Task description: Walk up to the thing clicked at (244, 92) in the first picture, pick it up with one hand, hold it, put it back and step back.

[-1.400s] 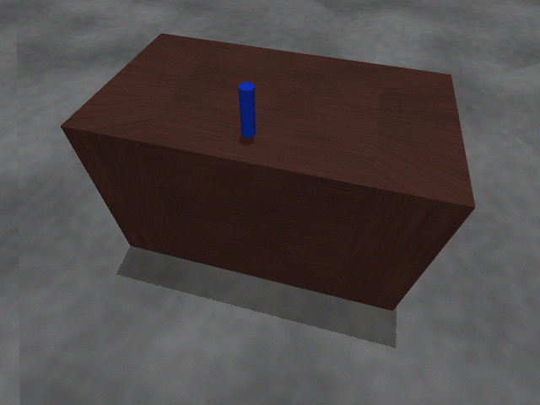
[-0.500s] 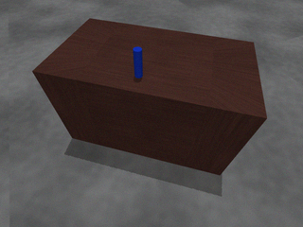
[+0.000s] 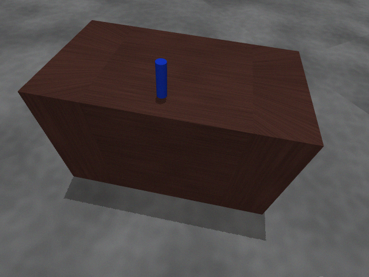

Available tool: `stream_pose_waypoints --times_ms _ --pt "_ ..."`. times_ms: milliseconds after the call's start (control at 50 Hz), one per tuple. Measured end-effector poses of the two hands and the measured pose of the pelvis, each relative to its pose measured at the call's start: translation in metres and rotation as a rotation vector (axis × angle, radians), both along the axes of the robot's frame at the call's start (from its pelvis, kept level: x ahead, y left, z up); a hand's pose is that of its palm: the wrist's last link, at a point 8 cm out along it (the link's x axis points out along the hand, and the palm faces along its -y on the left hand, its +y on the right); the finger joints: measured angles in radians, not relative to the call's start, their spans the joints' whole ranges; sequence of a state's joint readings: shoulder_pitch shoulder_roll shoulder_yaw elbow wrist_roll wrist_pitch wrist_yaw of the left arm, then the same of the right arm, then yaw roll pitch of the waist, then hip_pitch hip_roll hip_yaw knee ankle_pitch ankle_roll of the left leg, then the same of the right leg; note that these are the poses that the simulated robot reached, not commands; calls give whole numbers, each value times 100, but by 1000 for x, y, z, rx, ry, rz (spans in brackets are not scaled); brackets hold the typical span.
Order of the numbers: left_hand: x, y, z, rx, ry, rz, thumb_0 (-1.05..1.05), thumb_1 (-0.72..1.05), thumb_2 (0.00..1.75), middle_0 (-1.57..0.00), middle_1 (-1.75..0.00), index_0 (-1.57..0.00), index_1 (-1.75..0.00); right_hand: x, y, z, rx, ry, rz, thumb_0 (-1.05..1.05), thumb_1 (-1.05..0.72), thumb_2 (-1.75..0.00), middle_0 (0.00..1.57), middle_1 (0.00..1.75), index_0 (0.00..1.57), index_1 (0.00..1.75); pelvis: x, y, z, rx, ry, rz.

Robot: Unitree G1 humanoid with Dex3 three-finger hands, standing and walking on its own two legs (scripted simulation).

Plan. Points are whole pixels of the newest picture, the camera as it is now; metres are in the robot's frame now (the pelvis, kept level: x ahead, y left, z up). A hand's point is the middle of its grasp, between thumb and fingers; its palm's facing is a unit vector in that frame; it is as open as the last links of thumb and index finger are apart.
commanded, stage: walk up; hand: left
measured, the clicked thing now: (161, 79) +0.75 +0.11 -0.04
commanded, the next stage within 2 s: none
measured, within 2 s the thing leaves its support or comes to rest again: neither
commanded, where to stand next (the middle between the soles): +0.30 -0.03 m, yaw -10 degrees
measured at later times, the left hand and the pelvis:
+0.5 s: hand (112, 197) +0.32 +0.21 -0.13, palm faces -0.14 -0.93 -0.33, open 7.4 cm; pelvis +0.16 -0.02 -0.01, yaw -6 degrees
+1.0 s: hand (110, 193) +0.36 +0.23 -0.18, palm faces -0.23 -0.91 -0.35, open 7.4 cm; pelvis +0.24 -0.02 -0.02, yaw -12 degrees
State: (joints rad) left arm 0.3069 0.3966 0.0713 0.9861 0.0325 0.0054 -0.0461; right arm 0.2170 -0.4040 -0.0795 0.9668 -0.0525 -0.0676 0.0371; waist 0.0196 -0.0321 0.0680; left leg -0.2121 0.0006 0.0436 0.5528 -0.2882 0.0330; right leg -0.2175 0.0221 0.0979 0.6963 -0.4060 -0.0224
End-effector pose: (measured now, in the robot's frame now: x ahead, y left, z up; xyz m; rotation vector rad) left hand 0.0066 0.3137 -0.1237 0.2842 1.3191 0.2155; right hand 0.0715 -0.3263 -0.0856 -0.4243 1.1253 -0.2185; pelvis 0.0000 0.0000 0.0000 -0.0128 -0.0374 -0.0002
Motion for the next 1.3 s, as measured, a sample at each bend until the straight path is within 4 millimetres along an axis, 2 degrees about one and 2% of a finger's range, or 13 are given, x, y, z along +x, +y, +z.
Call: stream_pose_waypoints --times_ms 120,260,380,420,460,580,700,800,920,980,1080,1160,1300 --pt "59 12 6 -11 -23 -74 1 91 90 -20 -30 -20 -30 -14 11 15 -10 46 -78 0 -90 -90 20 30 20 30 34 8 10 -5 -7 -24" --pt "160 -1 12 -19 -114 -178 1 91 90 -20 -30 -20 -30 -14 17 2 24 107 -143 0 -90 -90 20 30 20 30 75 6 6 10 -22 -58" --pt "262 -35 14 -12 -235 -269 1 91 90 -20 -30 -20 -30 14 7 -33 66 114 -187 0 -90 -90 20 30 20 30 122 -8 -15 11 -31 -80" --pt "288 -46 17 -12 -297 -280 1 91 90 -20 -30 -20 -30 31 5 -40 83 113 -193 0 -90 -90 20 30 20 30 133 -14 -17 0 -42 -85" --pt "304 -54 23 -20 -341 -270 1 91 90 -20 -30 -20 -30 52 6 -39 95 96 -179 0 -90 -90 20 30 20 30 144 -17 -14 12 -48 -98" --pt "321 -56 34 -19 -317 -271 0 91 90 -20 -30 -20 -30 113 1 -21 95 -1 -132 0 -90 -90 20 30 20 30 180 -17 -2 10 -37 -134" --pt "333 -33 10 -14 -235 -255 1 90 90 -20 -30 -20 -30 148 -4 -14 4 -20 -141 0 -90 -90 20 30 20 30 212 -6 -13 3 -24 -158" --pt "348 -21 -14 -4 -155 -242 1 91 90 -20 -30 -20 -30 160 -1 -11 -44 -16 -178 0 -90 -90 20 30 20 30 227 -3 -21 11 -22 -180" --pt "356 -26 -17 -2 -103 -256 1 91 90 -20 -30 -20 -30 173 -12 -2 -60 -17 -175 0 -90 -90 20 30 21 30 234 -12 -16 -3 -1 -202" --pt "357 -33 -16 10 -91 -268 1 91 90 -20 -30 -20 -30 178 -25 -8 -56 -18 -164 0 -90 -90 21 30 21 30 235 -19 -20 -5 9 -208" --pt "352 -49 -13 44 -98 -273 1 91 90 -20 -30 -20 -30 187 -43 -30 -20 -14 -201 0 -90 -90 20 30 20 30 236 -34 -27 -11 5 -213" --pt "355 -59 -7 44 -103 -282 1 91 90 -20 -30 -20 -30 198 -40 -38 25 -35 -224 0 -90 -90 20 30 20 30 241 -35 -24 10 6 -220" --pt "379 -70 -1 38 -189 -263 1 91 90 -20 -30 -20 -30 199 -24 -45 91 -19 -195 0 -90 -90 20 30 20 30 238 -41 -21 21 -5 -207"
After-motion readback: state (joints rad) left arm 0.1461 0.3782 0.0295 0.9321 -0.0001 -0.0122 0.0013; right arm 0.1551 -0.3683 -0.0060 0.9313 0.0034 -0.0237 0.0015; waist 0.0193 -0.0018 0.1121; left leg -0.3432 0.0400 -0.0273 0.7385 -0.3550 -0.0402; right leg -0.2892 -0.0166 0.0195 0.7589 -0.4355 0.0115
